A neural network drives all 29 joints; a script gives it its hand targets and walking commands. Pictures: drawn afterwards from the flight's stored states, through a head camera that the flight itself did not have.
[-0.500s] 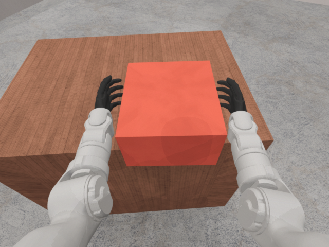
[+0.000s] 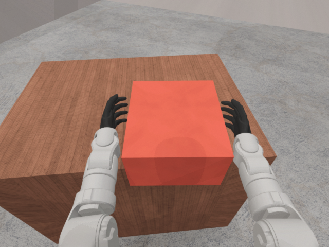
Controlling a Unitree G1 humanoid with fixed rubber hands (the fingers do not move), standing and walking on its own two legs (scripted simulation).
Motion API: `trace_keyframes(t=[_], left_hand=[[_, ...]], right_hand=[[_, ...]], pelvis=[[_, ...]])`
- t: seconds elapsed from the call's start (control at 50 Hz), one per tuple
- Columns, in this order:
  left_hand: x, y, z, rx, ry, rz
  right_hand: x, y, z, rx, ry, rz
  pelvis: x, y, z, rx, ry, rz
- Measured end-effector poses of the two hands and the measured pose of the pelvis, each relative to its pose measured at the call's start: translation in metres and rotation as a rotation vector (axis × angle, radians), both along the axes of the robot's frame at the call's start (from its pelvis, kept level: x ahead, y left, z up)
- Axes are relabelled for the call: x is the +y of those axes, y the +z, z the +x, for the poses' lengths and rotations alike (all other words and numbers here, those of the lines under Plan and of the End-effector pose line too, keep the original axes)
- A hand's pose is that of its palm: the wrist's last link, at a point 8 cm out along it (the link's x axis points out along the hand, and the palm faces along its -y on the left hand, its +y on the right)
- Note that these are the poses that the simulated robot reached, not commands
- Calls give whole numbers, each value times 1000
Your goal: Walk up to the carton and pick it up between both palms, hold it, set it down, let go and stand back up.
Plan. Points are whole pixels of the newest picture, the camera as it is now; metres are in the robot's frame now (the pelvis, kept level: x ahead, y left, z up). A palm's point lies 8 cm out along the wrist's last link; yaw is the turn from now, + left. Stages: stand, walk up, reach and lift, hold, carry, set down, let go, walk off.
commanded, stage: reach and lift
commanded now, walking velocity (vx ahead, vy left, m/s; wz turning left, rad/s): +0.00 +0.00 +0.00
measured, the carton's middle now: (174, 129) +0.41 -0.04 +0.06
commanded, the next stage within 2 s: hold in 1.42 s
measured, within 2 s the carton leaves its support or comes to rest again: neither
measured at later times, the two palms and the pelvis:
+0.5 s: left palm (107, 131) +0.36 +0.12 +0.13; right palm (249, 137) +0.32 -0.20 +0.12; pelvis -0.02 -0.02 +0.00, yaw -1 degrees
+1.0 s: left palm (103, 126) +0.36 +0.13 +0.15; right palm (248, 133) +0.32 -0.20 +0.13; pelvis -0.01 +0.00 +0.00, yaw -1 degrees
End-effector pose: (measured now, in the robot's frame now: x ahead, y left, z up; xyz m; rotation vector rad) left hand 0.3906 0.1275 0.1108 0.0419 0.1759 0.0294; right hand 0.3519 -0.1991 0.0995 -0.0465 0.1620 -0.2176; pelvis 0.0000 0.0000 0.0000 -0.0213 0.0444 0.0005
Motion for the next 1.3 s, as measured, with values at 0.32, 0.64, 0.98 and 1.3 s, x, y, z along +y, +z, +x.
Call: trace_keyframes(t=[0.32, 0.64, 0.98, 1.3], left_hand=[[-2, 14, -31, -11, 14, 23], [7, 24, -42, -13, 4, 23], [4, 35, -33, -18, -14, 53], [7, 45, -44, -28, 20, 33]], right_hand=[[-2, 11, -26, -13, 9, 11], [6, 24, -36, -28, 9, 2], [4, 27, -33, -36, -13, 19], [5, 42, -33, -50, 19, 20]], pelvis=[[-9, 0, -23, -38, -16, 0], [-17, 0, -20, -88, -11, 3], [-4, 0, -14, -84, -17, 0], [-12, 0, -12, -125, -17, 3]])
